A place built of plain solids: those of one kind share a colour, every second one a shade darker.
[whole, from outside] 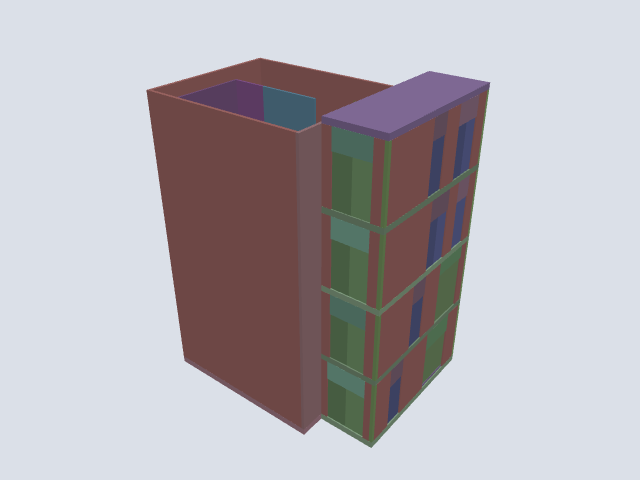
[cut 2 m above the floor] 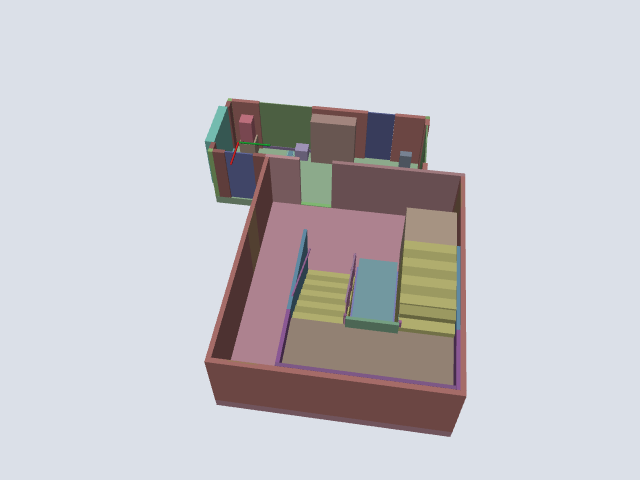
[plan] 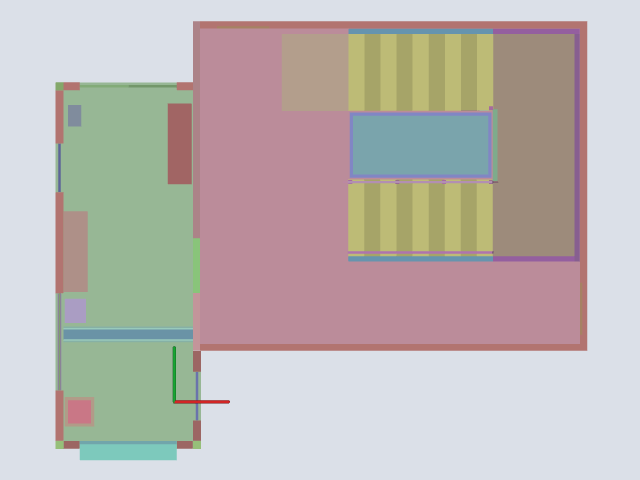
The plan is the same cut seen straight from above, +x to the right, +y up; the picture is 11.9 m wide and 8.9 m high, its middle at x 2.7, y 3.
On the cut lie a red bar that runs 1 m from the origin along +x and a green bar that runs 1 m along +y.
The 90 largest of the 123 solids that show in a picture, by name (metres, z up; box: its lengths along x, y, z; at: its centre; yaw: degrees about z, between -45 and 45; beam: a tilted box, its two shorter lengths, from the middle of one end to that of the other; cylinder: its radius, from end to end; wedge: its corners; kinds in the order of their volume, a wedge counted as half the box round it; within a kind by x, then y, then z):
{
 "wall_1": {"box": [0.15, 0.44, 2.99], "at": [-2.13, -0.51, 4.74]},
 "wall_2": {"box": [0.15, 0.57, 2.99], "at": [-2.13, -0.44, 7.98]},
 "wall_3": {"box": [0.15, 0.65, 2.94], "at": [-2.13, -0.4, 11.2]},
 "wall_4": {"box": [0.15, 0.94, 2.99], "at": [-2.13, -0.26, 1.49]},
 "wall_5": {"box": [0.15, 0.71, 2.99], "at": [-2.13, 1.1, 7.98]},
 "wall_6": {"box": [0.15, 0.93, 2.94], "at": [-2.13, 1.79, 11.2]},
 "wall_7": {"box": [0.15, 1.15, 2.99], "at": [-2.13, 2.09, 4.74]},
 "wall_8": {"box": [0.15, 1.87, 2.99], "at": [-2.13, 2.95, 1.49]},
 "wall_9": {"box": [0.15, 3.02, 2.99], "at": [-2.13, 4.26, 7.98]},
 "wall_10": {"box": [0.15, 2.62, 2.94], "at": [-2.13, 4.47, 11.2]},
 "wall_11": {"box": [0.15, 2.21, 2.99], "at": [-2.13, 4.67, 4.74]},
 "wall_12": {"box": [0.15, 0.99, 2.99], "at": [-2.13, 5.28, 1.49]},
 "wall_13": {"box": [0.3, 0.15, 2.99], "at": [-1.91, -0.8, 1.49]},
 "wall_14": {"box": [0.3, 0.15, 2.99], "at": [-1.91, 5.85, 1.49]},
 "wall_15": {"box": [0.4, 0.15, 2.99], "at": [-1.85, 5.85, 4.74]},
 "wall_16": {"box": [0.4, 0.15, 2.99], "at": [-1.85, 5.85, 7.98]},
 "wall_17": {"box": [0.4, 0.15, 2.94], "at": [-1.85, 5.85, 11.2]},
 "wall_18": {"box": [0.4, 0.15, 2.99], "at": [0.14, 5.85, 4.74]},
 "wall_19": {"box": [0.4, 0.15, 2.99], "at": [0.14, 5.85, 7.98]},
 "wall_20": {"box": [0.4, 0.15, 2.94], "at": [0.14, 5.85, 11.2]},
 "wall_21": {"box": [0.3, 0.15, 2.99], "at": [0.2, -0.8, 1.49]},
 "wall_22": {"box": [0.3, 0.15, 2.99], "at": [0.2, 5.85, 1.49]},
 "wall_23": {"box": [0.15, 0.38, 2.99], "at": [0.42, -0.54, 1.49]},
 "wall_24": {"box": [0.15, 0.39, 2.99], "at": [0.42, 0.75, 1.49]},
 "wall_25": {"box": [7.05, 0.13, 12.67], "at": [4.0, 1.01, 6.34]},
 "wall_26": {"box": [7.05, 0.14, 12.67], "at": [4.0, 6.99, 6.34]},
 "wall_27": {"box": [0.14, 6.11, 12.67], "at": [7.59, 4.0, 6.34]},
 "corr_floor_slab_1": {"box": [2.55, 6.8, 0.3], "at": [-0.93, 2.52, -0.15]},
 "corr_floor_slab_2": {"box": [2.55, 6.8, 0.25], "at": [-0.93, 2.52, 3.12]},
 "corr_floor_slab_3": {"box": [2.55, 6.8, 0.25], "at": [-0.93, 2.52, 6.36]},
 "corr_floor_slab_4": {"box": [2.55, 6.8, 0.25], "at": [-0.93, 2.52, 9.6]},
 "landing_slab_1": {"box": [1.24, 1.43, 3.24], "at": [2.61, 6.11, 1.62]},
 "landing_slab_2": {"box": [1.52, 4.12, 1.62], "at": [6.66, 4.76, 0.81]},
 "floor_slab_1": {"box": [7.31, 6.11, 0.3], "at": [4.0, 4.0, -0.15]},
 "tread_slab_1": {"box": [0.3, 1.43, 3.08], "at": [3.37, 6.11, 1.54]},
 "tread_slab_2": {"box": [0.3, 1.43, 0.32], "at": [3.67, 3.41, 0.16]},
 "tread_slab_3": {"box": [0.3, 1.43, 2.92], "at": [3.67, 6.11, 1.46]},
 "tread_slab_4": {"box": [0.31, 1.43, 0.48], "at": [3.97, 3.41, 0.24]},
 "tread_slab_5": {"box": [0.3, 1.43, 2.75], "at": [3.97, 6.11, 1.38]},
 "tread_slab_6": {"box": [0.31, 1.43, 0.65], "at": [4.27, 3.41, 0.32]},
 "tread_slab_7": {"box": [0.31, 1.43, 2.59], "at": [4.27, 6.11, 1.3]},
 "tread_slab_8": {"box": [0.3, 1.43, 0.81], "at": [4.57, 3.41, 0.41]},
 "tread_slab_9": {"box": [0.3, 1.43, 2.43], "at": [4.57, 6.11, 1.22]},
 "tread_slab_10": {"box": [0.31, 1.43, 2.27], "at": [4.86, 6.11, 1.14]},
 "tread_slab_11": {"box": [0.3, 1.43, 0.97], "at": [4.87, 3.41, 0.49]},
 "tread_slab_12": {"box": [0.3, 1.43, 1.14], "at": [5.16, 3.41, 0.57]},
 "tread_slab_13": {"box": [0.3, 1.43, 2.11], "at": [5.16, 6.11, 1.06]},
 "tread_slab_14": {"box": [0.3, 1.43, 1.3], "at": [5.46, 3.41, 0.65]},
 "tread_slab_15": {"box": [0.3, 1.43, 1.95], "at": [5.46, 6.11, 0.97]},
 "tread_slab_16": {"box": [0.3, 1.43, 1.46], "at": [5.76, 3.41, 0.73]},
 "tread_slab_17": {"box": [0.31, 1.43, 1.78], "at": [5.76, 6.11, 0.89]},
 "wall_cheek_1": {"box": [0.13, 1.07, 12.67], "at": [0.41, 1.48, 6.34]},
 "wall_cheek_2": {"box": [0.13, 4.02, 12.67], "at": [0.41, 5.04, 6.34]},
 "wall_wall_1": {"box": [2.68, 0.1, 12.13], "at": [4.57, 2.65, 6.06]},
 "wall_wall_2": {"box": [2.68, 0.1, 12.13], "at": [4.57, 6.87, 6.06]},
 "wall_land_far_wall_1": {"box": [0.1, 4.22, 12.13], "at": [7.47, 4.71, 6.06]},
 "corr_ceiling_slab_1": {"box": [2.55, 6.8, 0.25], "at": [-0.93, 2.52, 12.8]},
 "wall_land_wall_1": {"box": [1.51, 0.1, 12.13], "at": [6.66, 2.65, 6.06]},
 "wall_land_wall_2": {"box": [1.61, 0.1, 12.13], "at": [6.71, 6.87, 6.06]},
 "corr_well_planter_box_1": {"box": [2.63, 1.21, 0.6], "at": [4.57, 4.76, 0.3]},
 "corr_well_planter_plant_1": {"box": [2.51, 1.09, 0.5], "at": [4.57, 4.76, 0.85]},
 "corr_end_pane_1": {"box": [1.8, 0.3, 2.35], "at": [-0.85, -0.94, 1.32]},
 "corr_cabinet_body_1": {"box": [0.45, 1.5, 1.8], "at": [-1.83, 2.78, 0.9]},
 "wall_head_corr_end_1": {"box": [1.8, 0.15, 0.89], "at": [-0.85, 5.85, 2.54]},
 "wall_head_corr_end_2": {"box": [1.6, 0.15, 0.89], "at": [-0.85, 5.85, 5.79]},
 "wall_head_corr_end_3": {"box": [1.6, 0.15, 0.89], "at": [-0.85, 5.85, 9.03]},
 "wall_head_corr_end_4": {"box": [1.6, 0.15, 0.84], "at": [-0.85, 5.85, 12.25]},
 "wall_head_corr_door_1": {"box": [0.15, 0.9, 0.89], "at": [-2.13, 0.29, 9.03]},
 "wall_head_corr_door_2": {"box": [0.15, 1.4, 0.84], "at": [-2.13, 0.62, 12.25]},
 "wall_head_corr_door_3": {"box": [0.15, 1.3, 0.89], "at": [-2.13, 2.1, 9.03]},
 "wall_head_corr_door_4": {"box": [0.15, 0.9, 0.84], "at": [-2.13, 2.71, 12.25]},
 "wall_head_corr_door_5": {"box": [0.15, 0.9, 0.89], "at": [-2.13, 3.12, 5.79]},
 "wall_head_corr_door_6": {"box": [0.15, 0.9, 0.89], "at": [-2.13, 4.34, 2.54]},
 "corr_door_leaf_1": {"box": [0.05, 0.9, 2.1], "at": [-2.13, 0.29, 7.53]},
 "corr_door_leaf_2": {"box": [0.05, 0.9, 2.1], "at": [-2.13, 2.71, 10.78]},
 "corr_door_leaf_3": {"box": [0.05, 0.9, 2.1], "at": [-2.13, 3.12, 4.29]},
 "corr_door_leaf_4": {"box": [0.05, 0.9, 2.1], "at": [-2.13, 4.34, 1.05]},
 "corr_door_leaf_5": {"box": [0.05, 0.9, 2.1], "at": [0.42, 0.1, 1.05]},
 "wall_head_corr_screen_1": {"box": [0.15, 1.8, 0.59], "at": [-2.13, 0.61, 5.94]},
 "wall_head_corr_screen_2": {"box": [0.15, 1.8, 0.89], "at": [-2.13, 1.11, 2.54]},
 "corr_bench_body_1": {"box": [0.45, 1.5, 0.45], "at": [0.1, 4.78, 0.22]},
 "corr_screen_pane_1": {"box": [0.03, 1.8, 2.4], "at": [-2.13, 0.61, 4.44]},
 "corr_screen_pane_2": {"box": [0.03, 1.8, 1.98], "at": [-2.13, 1.11, 1.11]},
 "corr_planter_body_1": {"box": [0.55, 0.55, 0.65], "at": [-1.76, -0.19, 0.32]},
 "corr_end_leaf_1": {"box": [0.9, 0.05, 2.1], "at": [-1.3, 5.85, 1.05]},
 "corr_end_leaf_2": {"box": [0.9, 0.05, 2.1], "at": [-0.41, 5.85, 1.05]},
 "door_leaf_1": {"box": [0.97, 0.045, 2.09], "at": [3.02, 1.05, 1.04]},
 "door_leaf_2": {"box": [0.045, 0.97, 2.09], "at": [7.54, 1.73, 1.04]},
 "corr_planter_plant_1": {"box": [0.43, 0.43, 0.9], "at": [-1.76, -0.19, 1.1]},
 "guard_panel_1": {"box": [0.09, 1.33, 1.1], "at": [5.95, 4.76, 2.17]}
}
